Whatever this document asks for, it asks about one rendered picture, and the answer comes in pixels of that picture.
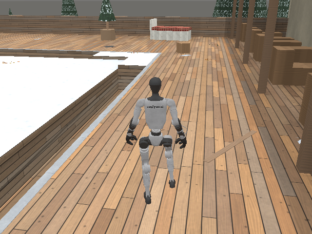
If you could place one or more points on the robot foot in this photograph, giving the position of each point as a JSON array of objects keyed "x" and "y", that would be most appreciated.
[
  {"x": 172, "y": 183},
  {"x": 147, "y": 199}
]

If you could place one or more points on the right robot foot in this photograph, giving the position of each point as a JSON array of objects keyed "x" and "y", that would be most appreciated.
[{"x": 172, "y": 183}]

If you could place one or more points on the right robot forearm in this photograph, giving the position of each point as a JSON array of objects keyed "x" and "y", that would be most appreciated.
[{"x": 180, "y": 130}]

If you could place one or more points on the left robot foot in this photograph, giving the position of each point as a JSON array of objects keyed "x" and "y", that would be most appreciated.
[{"x": 147, "y": 199}]

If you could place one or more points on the left robot upper arm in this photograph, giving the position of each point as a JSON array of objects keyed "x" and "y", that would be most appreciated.
[{"x": 137, "y": 111}]

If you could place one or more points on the left robot forearm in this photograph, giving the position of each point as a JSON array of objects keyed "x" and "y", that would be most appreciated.
[{"x": 131, "y": 129}]

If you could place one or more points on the right robot hand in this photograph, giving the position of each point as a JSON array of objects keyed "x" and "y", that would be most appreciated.
[{"x": 184, "y": 141}]

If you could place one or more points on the right robot upper arm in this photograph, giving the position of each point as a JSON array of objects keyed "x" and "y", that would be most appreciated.
[{"x": 173, "y": 111}]

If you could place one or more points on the left robot hand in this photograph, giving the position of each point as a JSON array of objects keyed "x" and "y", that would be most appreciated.
[{"x": 128, "y": 138}]

